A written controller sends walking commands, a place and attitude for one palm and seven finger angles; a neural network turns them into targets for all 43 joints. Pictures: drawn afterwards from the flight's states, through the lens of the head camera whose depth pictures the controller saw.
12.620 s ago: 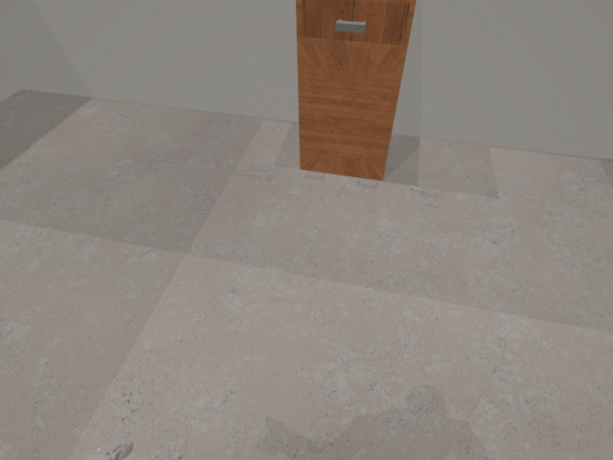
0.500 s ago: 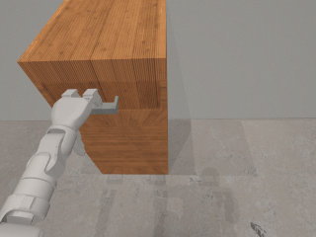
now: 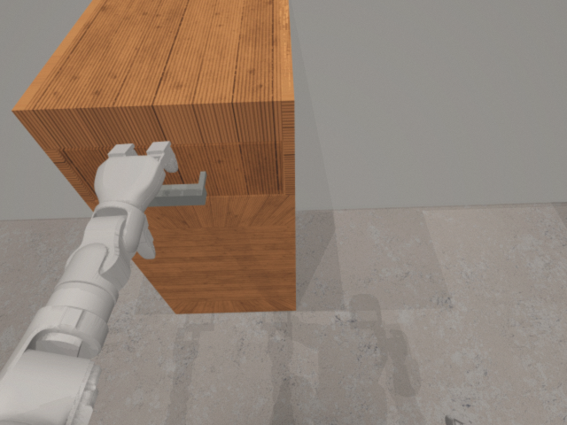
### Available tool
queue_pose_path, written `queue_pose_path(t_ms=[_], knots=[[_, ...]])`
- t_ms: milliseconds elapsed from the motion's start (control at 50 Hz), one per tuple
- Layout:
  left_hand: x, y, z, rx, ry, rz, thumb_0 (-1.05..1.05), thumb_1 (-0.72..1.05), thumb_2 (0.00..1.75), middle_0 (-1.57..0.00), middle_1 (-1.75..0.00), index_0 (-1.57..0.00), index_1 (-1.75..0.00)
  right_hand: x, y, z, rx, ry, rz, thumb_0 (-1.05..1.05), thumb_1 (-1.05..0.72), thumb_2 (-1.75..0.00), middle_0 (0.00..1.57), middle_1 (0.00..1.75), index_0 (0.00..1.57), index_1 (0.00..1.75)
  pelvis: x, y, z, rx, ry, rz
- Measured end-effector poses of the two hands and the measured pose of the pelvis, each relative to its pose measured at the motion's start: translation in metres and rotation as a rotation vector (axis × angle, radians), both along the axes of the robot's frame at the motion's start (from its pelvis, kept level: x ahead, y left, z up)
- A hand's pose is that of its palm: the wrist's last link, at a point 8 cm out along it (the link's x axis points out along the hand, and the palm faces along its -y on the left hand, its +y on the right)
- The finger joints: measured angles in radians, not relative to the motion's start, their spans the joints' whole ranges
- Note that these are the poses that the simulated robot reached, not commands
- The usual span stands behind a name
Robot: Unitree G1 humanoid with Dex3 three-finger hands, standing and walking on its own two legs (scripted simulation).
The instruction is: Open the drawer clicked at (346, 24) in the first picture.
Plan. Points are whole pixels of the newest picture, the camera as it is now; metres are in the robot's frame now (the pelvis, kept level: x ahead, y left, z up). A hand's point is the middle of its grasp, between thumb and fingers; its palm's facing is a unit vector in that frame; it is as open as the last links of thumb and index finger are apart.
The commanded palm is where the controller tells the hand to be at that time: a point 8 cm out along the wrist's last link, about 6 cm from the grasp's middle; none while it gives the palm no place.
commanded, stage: move the hooked fingers above the handle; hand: left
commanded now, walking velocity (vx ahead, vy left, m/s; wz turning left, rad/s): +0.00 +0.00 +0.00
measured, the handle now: (177, 186) +0.51 +0.23 -0.01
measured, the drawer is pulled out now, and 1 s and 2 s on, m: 0.00 0.00 0.00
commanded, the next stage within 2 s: none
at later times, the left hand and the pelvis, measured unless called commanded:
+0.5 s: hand (168, 181) +0.47 +0.22 +0.05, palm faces -0.02 -0.01 -1.00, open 13.6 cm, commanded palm +0.45 +0.23 +0.10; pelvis -0.01 +0.00 -0.01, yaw -2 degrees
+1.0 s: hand (161, 182) +0.47 +0.23 +0.05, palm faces -0.01 -0.03 -1.00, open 13.8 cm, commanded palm +0.44 +0.22 +0.11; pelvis +0.00 +0.00 -0.01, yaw -1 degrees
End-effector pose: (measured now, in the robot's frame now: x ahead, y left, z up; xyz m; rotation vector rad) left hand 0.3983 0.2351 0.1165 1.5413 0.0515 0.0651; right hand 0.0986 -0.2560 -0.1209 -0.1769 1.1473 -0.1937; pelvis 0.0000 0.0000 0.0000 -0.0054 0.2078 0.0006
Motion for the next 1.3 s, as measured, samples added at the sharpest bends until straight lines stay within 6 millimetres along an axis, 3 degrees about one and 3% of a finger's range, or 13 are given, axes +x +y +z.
queue_pose_path(t_ms=[120, 280, 360, 460, 560, 700, 880, 1040, 1300], knots=[[0.008, 0.008, -0.010, 0.018, 0.082, 0.042, 0.00, -0.49, 0.30, -0.32, -1.20, -0.32, -1.20, -0.021, -0.002, -0.002, -0.008, 0.047, -0.020, 0.01, -0.90, -0.90, 0.20, 0.30, 0.20, 0.30, -0.004, 0.000, -0.001, -0.004, 0.011, 0.008], [0.032, -0.020, -0.012, -0.007, 0.056, -0.088, -0.01, -0.49, 0.30, -0.32, -1.20, -0.32, -1.20, -0.059, -0.010, -0.002, -0.052, 0.116, -0.065, 0.00, -0.90, -0.90, 0.20, 0.30, 0.20, 0.30, -0.008, 0.001, -0.005, -0.010, 0.040, 0.012], [0.050, -0.024, -0.010, -0.006, 0.005, -0.064, 0.00, -0.49, 0.30, -0.33, -1.20, -0.32, -1.20, -0.080, -0.013, -0.004, -0.058, 0.155, -0.096, 0.00, -0.90, -0.90, 0.20, 0.30, 0.20, 0.30, -0.010, 0.001, -0.008, -0.010, 0.071, -0.002], [0.052, -0.024, -0.008, 0.006, -0.002, -0.017, 0.00, -0.49, 0.30, -0.37, -1.25, -0.36, -1.24, -0.103, -0.012, -0.009, -0.035, 0.208, -0.122, 0.00, -0.90, -0.90, 0.20, 0.30, 0.20, 0.30, -0.011, 0.001, -0.008, -0.009, 0.083, -0.020], [0.050, -0.012, -0.015, 0.023, 0.076, 0.062, 0.00, -0.49, 0.30, -0.35, -1.23, -0.34, -1.23, -0.113, -0.010, -0.007, -0.021, 0.209, -0.158, 0.01, -0.90, -0.90, 0.20, 0.30, 0.20, 0.30, -0.012, -0.002, -0.005, -0.007, 0.072, -0.031], [0.040, -0.002, -0.017, 0.012, 0.111, 0.004, 0.00, -0.49, 0.30, -0.33, -1.21, -0.33, -1.21, -0.109, -0.015, 0.000, -0.053, 0.192, -0.147, 0.00, -0.90, -0.90, 0.20, 0.30, 0.20, 0.30, -0.012, -0.004, -0.003, -0.012, 0.062, -0.018], [0.044, -0.004, -0.014, -0.001, 0.021, -0.032, 0.00, -0.49, 0.30, -0.32, -1.20, -0.32, -1.20, -0.085, -0.021, 0.000, -0.079, 0.161, -0.101, 0.00, -0.90, -0.90, 0.20, 0.30, 0.20, 0.30, -0.010, 0.000, -0.007, -0.017, 0.081, -0.001], [0.048, -0.008, -0.011, -0.006, 0.033, 0.021, 0.00, -0.49, 0.30, -0.32, -1.20, -0.33, -1.21, -0.067, -0.011, -0.004, -0.034, 0.135, -0.092, 0.00, -0.90, -0.90, 0.20, 0.30, 0.20, 0.30, -0.002, 0.003, -0.005, -0.016, 0.076, -0.010], [0.037, -0.019, -0.008, -0.008, 0.020, -0.035, 0.00, -0.49, 0.30, -0.32, -1.20, -0.32, -1.20, -0.049, -0.001, -0.006, 0.002, 0.104, -0.077, 0.00, -0.90, -0.90, 0.20, 0.30, 0.20, 0.30, 0.002, 0.001, -0.003, -0.009, 0.049, -0.013]])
